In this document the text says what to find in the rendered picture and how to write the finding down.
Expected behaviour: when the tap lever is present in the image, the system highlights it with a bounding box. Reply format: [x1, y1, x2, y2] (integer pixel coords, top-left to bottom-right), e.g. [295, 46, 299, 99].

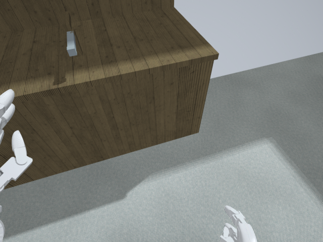
[67, 31, 77, 56]

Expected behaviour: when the robot right hand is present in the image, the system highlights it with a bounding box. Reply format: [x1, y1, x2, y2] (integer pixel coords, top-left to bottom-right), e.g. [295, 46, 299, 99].
[220, 205, 257, 242]

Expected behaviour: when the counter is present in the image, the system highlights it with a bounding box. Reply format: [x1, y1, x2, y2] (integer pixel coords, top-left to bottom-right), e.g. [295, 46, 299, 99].
[0, 0, 219, 189]

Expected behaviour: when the robot left hand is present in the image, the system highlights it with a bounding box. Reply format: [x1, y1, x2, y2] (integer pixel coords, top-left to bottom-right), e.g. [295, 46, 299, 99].
[0, 89, 33, 193]

